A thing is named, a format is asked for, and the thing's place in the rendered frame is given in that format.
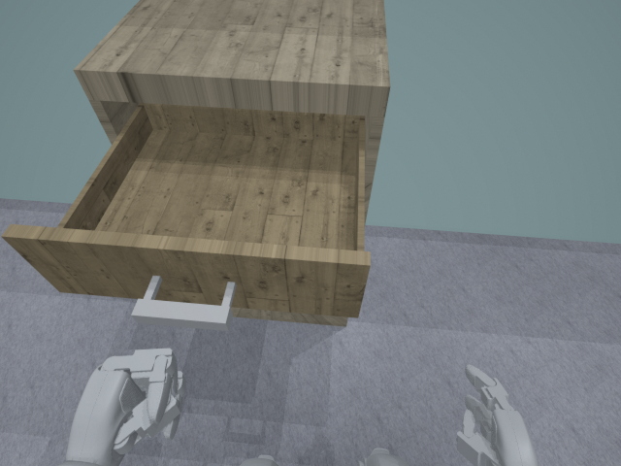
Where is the robot left hand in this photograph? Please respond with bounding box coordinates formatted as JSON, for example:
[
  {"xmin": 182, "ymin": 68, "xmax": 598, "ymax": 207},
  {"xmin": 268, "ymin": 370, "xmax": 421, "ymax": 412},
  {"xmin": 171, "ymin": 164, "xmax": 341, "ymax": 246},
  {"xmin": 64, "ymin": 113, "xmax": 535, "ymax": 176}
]
[{"xmin": 65, "ymin": 349, "xmax": 187, "ymax": 466}]

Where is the handle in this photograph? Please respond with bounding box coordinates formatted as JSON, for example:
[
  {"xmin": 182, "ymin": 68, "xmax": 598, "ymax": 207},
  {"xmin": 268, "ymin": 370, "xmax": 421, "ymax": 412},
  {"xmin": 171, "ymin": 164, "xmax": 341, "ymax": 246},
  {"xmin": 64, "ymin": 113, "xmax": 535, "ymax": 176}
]
[{"xmin": 131, "ymin": 276, "xmax": 236, "ymax": 331}]

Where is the cabinet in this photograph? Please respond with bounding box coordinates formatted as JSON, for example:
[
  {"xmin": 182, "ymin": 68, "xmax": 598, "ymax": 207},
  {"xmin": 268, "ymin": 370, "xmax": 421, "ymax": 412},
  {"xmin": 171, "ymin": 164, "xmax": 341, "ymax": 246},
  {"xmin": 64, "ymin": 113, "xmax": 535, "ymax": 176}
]
[{"xmin": 74, "ymin": 0, "xmax": 390, "ymax": 327}]

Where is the robot right hand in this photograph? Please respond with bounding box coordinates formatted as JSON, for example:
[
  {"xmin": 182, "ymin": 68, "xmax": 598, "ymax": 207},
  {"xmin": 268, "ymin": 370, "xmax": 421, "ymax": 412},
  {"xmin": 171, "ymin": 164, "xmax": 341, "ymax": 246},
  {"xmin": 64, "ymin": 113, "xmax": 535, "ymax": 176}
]
[{"xmin": 457, "ymin": 364, "xmax": 539, "ymax": 466}]

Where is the drawer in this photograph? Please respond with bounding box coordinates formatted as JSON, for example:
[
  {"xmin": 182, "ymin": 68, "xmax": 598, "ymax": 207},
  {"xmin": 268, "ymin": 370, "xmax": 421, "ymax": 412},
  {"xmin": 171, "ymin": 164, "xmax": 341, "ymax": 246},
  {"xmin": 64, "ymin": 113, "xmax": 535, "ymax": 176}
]
[{"xmin": 1, "ymin": 103, "xmax": 371, "ymax": 318}]

